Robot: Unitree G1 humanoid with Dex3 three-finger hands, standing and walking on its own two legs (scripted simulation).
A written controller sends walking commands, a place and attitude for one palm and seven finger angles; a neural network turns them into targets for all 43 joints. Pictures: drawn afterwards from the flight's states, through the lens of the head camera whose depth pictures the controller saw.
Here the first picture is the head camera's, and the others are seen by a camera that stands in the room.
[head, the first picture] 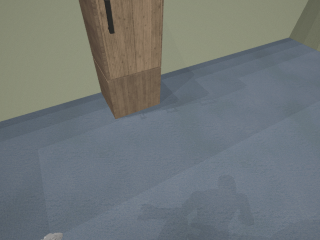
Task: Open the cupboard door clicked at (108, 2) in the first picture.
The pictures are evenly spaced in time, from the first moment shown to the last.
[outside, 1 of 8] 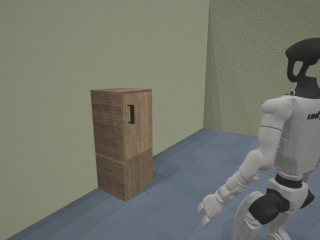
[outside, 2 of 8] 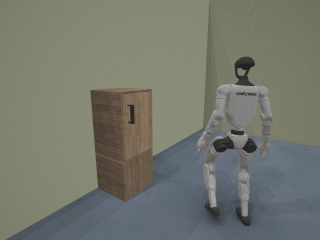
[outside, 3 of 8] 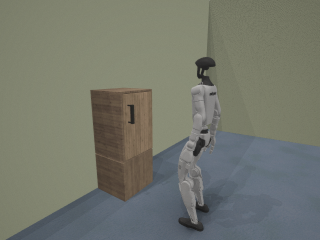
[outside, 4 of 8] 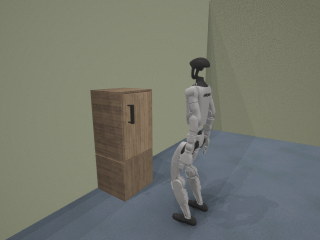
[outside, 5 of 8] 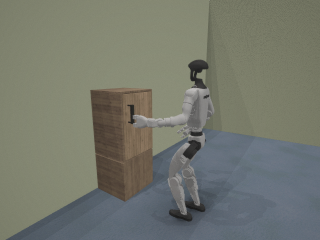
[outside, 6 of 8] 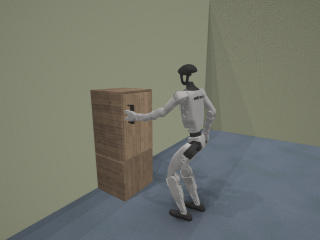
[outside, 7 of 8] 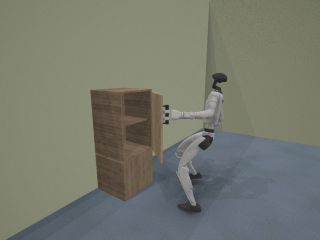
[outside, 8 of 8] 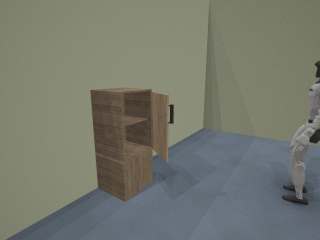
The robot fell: no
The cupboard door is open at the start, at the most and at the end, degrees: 0 57 57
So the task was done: yes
